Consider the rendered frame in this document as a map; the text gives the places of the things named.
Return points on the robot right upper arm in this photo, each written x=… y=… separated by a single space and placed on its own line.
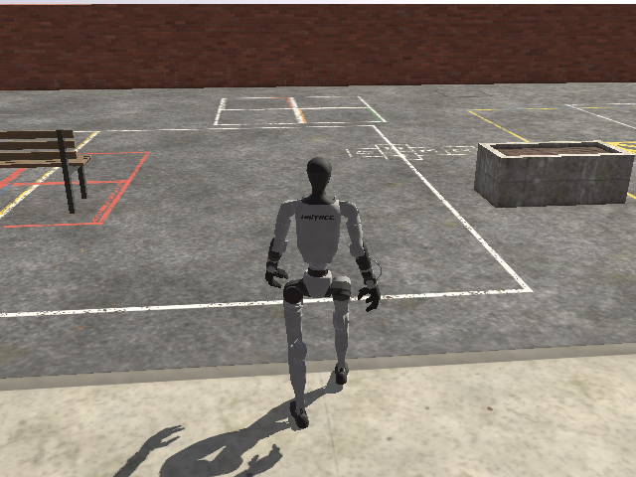
x=350 y=211

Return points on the robot left forearm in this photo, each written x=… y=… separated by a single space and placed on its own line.
x=273 y=259

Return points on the robot left foot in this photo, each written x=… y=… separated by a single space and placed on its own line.
x=302 y=418

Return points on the robot right forearm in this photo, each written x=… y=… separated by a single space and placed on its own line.
x=366 y=269

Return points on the robot left upper arm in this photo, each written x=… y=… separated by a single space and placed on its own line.
x=287 y=210

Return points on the right robot hand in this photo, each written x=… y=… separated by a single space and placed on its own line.
x=375 y=297

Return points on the robot head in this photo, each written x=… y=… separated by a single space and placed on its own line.
x=319 y=173

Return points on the left robot hand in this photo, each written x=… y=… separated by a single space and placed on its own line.
x=278 y=273

